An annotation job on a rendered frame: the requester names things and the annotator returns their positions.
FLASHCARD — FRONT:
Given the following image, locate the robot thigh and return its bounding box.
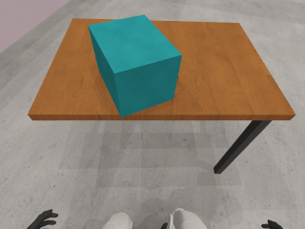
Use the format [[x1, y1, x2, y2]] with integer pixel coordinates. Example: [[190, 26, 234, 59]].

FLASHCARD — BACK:
[[101, 213, 132, 229], [167, 210, 207, 229]]

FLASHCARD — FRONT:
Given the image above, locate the robot left thigh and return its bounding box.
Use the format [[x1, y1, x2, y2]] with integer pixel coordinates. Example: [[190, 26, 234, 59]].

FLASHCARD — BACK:
[[101, 213, 132, 229]]

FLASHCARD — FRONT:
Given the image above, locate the carton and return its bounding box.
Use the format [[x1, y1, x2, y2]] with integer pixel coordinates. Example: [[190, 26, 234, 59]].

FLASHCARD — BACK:
[[88, 14, 182, 117]]

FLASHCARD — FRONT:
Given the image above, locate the robot right thigh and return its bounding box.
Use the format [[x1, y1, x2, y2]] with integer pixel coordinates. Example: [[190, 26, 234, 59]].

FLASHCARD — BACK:
[[167, 210, 207, 229]]

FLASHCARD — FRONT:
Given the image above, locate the table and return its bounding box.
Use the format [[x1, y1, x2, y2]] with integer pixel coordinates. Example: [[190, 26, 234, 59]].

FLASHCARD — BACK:
[[28, 18, 296, 175]]

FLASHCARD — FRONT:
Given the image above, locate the robot left hand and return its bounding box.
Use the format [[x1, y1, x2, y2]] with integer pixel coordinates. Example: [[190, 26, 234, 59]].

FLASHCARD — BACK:
[[27, 209, 59, 229]]

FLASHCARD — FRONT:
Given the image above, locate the robot right hand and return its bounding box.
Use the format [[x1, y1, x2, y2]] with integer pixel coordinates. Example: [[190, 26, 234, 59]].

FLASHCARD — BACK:
[[261, 219, 283, 229]]

